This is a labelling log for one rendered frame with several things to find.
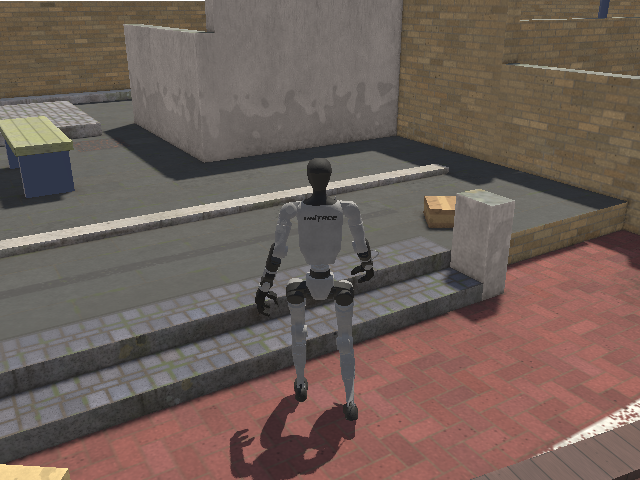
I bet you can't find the robot left upper arm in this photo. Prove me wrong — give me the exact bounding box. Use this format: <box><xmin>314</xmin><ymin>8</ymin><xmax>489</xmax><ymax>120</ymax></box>
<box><xmin>272</xmin><ymin>201</ymin><xmax>299</xmax><ymax>259</ymax></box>

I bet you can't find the robot right upper arm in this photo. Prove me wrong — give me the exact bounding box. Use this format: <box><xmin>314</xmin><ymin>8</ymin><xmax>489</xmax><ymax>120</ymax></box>
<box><xmin>340</xmin><ymin>200</ymin><xmax>368</xmax><ymax>254</ymax></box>

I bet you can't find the robot right forearm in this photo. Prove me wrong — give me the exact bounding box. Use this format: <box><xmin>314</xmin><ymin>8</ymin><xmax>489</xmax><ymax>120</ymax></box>
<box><xmin>357</xmin><ymin>238</ymin><xmax>373</xmax><ymax>270</ymax></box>

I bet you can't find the right robot hand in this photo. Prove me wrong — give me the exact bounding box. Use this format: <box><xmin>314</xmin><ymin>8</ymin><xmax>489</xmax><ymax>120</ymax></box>
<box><xmin>351</xmin><ymin>264</ymin><xmax>374</xmax><ymax>283</ymax></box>

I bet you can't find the robot left forearm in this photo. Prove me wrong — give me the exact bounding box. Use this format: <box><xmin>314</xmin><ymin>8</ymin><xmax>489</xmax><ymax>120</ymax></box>
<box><xmin>258</xmin><ymin>243</ymin><xmax>281</xmax><ymax>292</ymax></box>

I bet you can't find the left robot hand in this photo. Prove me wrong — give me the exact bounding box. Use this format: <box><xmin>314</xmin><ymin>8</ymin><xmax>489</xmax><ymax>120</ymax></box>
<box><xmin>255</xmin><ymin>288</ymin><xmax>278</xmax><ymax>317</ymax></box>

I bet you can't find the left robot shin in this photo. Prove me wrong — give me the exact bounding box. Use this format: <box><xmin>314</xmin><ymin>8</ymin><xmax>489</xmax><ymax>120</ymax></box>
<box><xmin>291</xmin><ymin>325</ymin><xmax>306</xmax><ymax>388</ymax></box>

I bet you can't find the right robot thigh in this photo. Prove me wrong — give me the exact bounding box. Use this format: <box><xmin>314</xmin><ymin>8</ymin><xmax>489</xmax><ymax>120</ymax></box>
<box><xmin>334</xmin><ymin>280</ymin><xmax>354</xmax><ymax>354</ymax></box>

